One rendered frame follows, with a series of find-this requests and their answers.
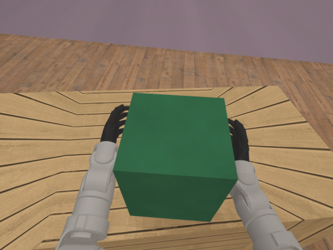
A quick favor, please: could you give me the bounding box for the left robot forearm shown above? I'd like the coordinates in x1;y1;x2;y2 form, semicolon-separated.
55;141;119;250

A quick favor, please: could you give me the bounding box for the pedestal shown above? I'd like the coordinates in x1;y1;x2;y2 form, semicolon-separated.
0;86;333;250

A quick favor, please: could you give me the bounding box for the right robot hand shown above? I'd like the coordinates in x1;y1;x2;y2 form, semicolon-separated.
228;119;249;162

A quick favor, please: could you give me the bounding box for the right robot forearm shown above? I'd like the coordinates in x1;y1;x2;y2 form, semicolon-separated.
229;160;303;250

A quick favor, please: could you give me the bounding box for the left robot hand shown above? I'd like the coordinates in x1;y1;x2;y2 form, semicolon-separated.
100;104;129;143

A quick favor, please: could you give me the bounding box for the carton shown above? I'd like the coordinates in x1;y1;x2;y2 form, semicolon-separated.
113;93;238;222

